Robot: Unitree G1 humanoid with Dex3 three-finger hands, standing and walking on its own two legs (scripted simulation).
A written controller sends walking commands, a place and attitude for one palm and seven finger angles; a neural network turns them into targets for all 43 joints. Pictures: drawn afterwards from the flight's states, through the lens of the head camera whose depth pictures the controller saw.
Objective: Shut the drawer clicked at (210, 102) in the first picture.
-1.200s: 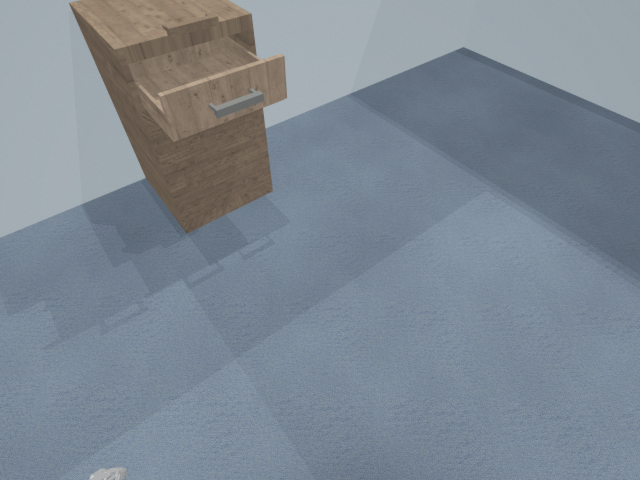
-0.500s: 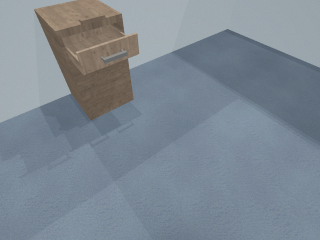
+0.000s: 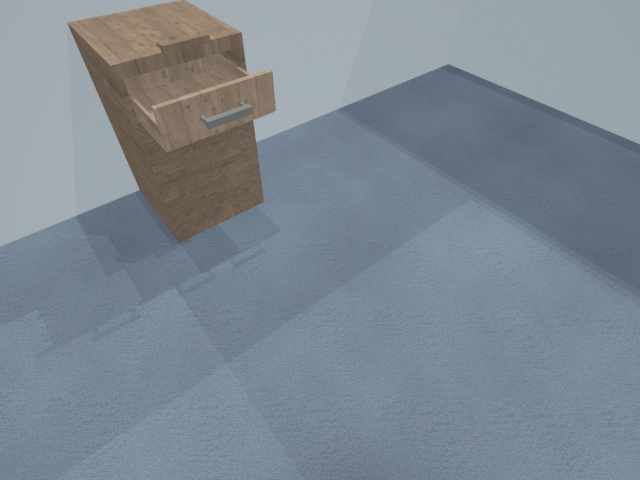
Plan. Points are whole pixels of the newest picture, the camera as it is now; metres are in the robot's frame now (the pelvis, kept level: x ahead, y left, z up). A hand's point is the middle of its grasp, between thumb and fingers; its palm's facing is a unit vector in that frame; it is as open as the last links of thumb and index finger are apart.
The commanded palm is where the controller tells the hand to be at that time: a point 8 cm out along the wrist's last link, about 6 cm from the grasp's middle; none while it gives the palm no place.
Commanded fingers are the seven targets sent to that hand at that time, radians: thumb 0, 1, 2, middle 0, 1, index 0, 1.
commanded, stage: stand and wait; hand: left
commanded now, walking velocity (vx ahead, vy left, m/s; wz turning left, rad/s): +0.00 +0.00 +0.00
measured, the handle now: (226, 113) +1.11 +0.34 -0.13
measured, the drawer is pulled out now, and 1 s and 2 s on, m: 0.22 0.22 0.22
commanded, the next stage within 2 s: look at it before walking up in 0.04 s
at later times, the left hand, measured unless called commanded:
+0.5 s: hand out of the picture +0.06 +0.24 -0.16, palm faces -0.03 -0.95 -0.31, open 7.4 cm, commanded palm none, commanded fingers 0.00 0.90 0.90 -0.20 -0.30 -0.20 -0.30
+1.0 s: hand out of the picture +0.05 +0.21 -0.18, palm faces -0.08 -0.97 -0.24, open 7.4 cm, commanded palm none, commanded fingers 0.00 0.90 0.90 -0.20 -0.30 -0.20 -0.30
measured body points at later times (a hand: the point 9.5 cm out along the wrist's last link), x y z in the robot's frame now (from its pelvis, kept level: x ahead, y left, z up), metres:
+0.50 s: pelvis +0.00 +0.01 +0.00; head +0.00 +0.00 +0.45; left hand +0.06 +0.29 -0.14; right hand +0.06 -0.28 -0.14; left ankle +0.00 +0.14 -0.74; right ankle +0.01 -0.10 -0.74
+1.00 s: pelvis +0.03 +0.00 -0.01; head +0.03 -0.01 +0.44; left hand +0.05 +0.26 -0.16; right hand +0.04 -0.26 -0.16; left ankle +0.00 +0.14 -0.74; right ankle +0.01 -0.10 -0.73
